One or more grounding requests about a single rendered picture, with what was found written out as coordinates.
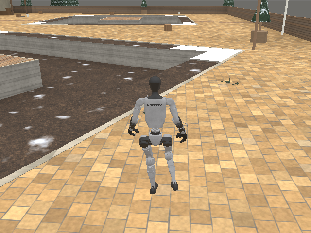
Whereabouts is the robot right upper arm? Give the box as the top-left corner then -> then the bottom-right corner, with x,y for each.
165,97 -> 180,124

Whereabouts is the robot left upper arm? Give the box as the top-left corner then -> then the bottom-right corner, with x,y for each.
131,98 -> 145,124

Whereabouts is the humanoid robot torso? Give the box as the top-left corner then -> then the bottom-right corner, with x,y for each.
144,97 -> 167,146

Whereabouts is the robot right hand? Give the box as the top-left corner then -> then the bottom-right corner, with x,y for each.
176,132 -> 187,143

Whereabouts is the robot left hand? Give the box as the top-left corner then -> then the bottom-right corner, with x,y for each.
128,128 -> 139,136

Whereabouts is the left robot forearm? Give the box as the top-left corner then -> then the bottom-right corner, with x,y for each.
129,116 -> 136,131

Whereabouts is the right robot forearm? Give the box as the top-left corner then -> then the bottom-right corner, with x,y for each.
176,116 -> 186,134

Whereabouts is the left robot shin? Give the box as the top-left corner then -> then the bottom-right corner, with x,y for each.
146,158 -> 155,188

